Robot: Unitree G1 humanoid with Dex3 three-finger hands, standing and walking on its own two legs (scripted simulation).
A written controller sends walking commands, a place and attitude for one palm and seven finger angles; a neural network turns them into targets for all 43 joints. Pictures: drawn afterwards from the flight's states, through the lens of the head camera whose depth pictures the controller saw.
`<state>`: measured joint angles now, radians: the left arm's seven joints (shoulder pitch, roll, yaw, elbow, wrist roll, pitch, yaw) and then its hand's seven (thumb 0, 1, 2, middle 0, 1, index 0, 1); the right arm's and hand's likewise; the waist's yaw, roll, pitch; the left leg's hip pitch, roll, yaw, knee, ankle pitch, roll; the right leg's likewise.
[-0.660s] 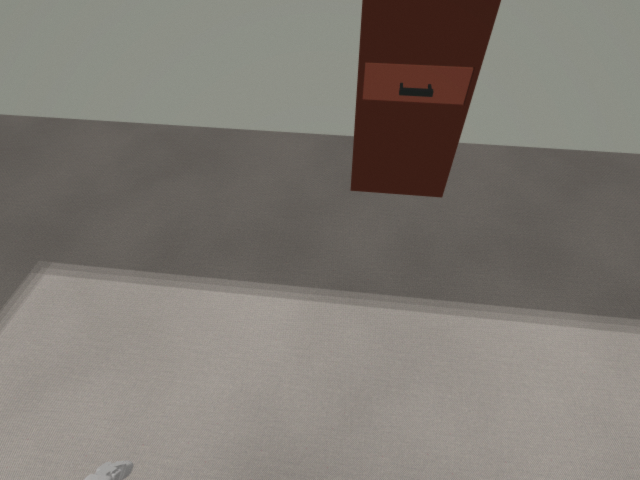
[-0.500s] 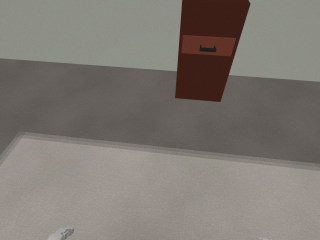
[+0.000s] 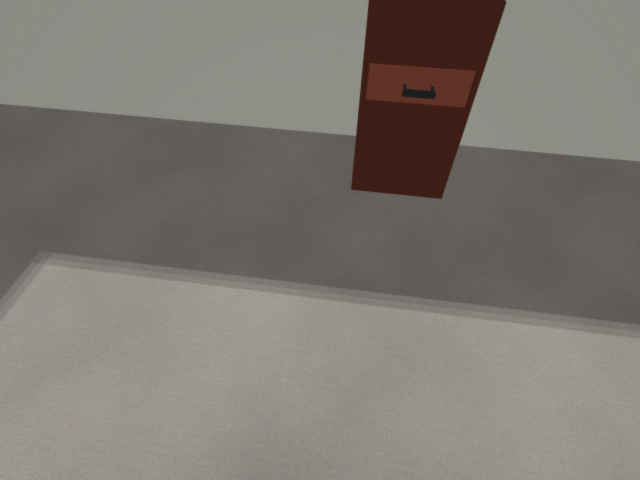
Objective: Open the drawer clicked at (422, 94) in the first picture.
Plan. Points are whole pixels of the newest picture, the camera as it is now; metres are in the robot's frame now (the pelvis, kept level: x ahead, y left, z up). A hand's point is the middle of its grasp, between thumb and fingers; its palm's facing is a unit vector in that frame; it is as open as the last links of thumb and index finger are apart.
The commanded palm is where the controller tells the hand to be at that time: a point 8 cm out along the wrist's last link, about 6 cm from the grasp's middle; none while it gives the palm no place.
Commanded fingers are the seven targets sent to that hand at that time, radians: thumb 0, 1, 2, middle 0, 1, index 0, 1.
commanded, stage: stand and wait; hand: left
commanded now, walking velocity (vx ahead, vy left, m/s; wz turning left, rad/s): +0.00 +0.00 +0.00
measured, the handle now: (418, 90) +1.46 -0.28 -0.23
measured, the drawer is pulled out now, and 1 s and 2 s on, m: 0.00 0.00 0.00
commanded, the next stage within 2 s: look at it before walking up in 0.16 s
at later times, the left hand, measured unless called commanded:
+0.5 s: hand out of the picture +0.07 +0.25 -0.15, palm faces -0.03 -0.94 -0.33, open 7.4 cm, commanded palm none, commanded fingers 0.00 0.90 0.90 -0.20 -0.30 -0.20 -0.30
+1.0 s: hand out of the picture +0.06 +0.26 -0.16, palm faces -0.03 -0.94 -0.34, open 7.4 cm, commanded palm none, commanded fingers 0.00 0.90 0.90 -0.20 -0.30 -0.20 -0.30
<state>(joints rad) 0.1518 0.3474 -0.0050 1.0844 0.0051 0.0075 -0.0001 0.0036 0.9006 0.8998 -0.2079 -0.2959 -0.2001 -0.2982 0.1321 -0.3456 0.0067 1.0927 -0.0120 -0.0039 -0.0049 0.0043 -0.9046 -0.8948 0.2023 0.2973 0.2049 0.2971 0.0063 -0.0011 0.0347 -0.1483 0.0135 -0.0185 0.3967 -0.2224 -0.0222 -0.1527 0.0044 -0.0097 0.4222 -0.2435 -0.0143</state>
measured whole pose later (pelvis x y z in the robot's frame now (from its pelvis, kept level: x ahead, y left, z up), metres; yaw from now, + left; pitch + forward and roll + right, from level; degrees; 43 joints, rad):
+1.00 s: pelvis -0.01 +0.01 +0.00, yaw -2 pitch -2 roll +0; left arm 0.15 0.34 0.00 1.07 0.01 0.02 0.01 0.00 0.90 0.90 -0.21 -0.30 -0.20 -0.30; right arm 0.11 -0.33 0.00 1.09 -0.01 0.00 -0.01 0.00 -0.90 -0.89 0.20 0.30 0.20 0.30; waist 0.02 0.00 0.03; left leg -0.15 0.01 0.01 0.38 -0.21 -0.01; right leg -0.16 0.00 0.02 0.40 -0.22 0.00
